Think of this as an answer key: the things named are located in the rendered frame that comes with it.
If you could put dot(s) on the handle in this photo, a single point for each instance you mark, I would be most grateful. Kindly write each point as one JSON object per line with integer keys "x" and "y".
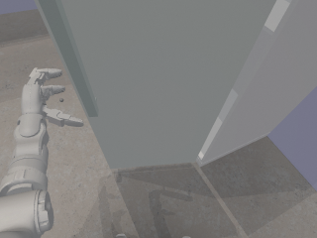
{"x": 58, "y": 22}

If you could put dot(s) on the left robot upper arm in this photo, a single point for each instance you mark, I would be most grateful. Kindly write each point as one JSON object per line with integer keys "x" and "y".
{"x": 27, "y": 214}

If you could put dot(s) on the left robot forearm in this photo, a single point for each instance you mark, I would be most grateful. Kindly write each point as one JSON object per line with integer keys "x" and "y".
{"x": 29, "y": 162}

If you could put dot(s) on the robot left hand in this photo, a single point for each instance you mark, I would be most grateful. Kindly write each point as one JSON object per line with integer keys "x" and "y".
{"x": 35, "y": 95}

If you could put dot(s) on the fridge door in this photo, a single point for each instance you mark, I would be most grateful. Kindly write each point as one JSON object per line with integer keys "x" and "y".
{"x": 161, "y": 71}

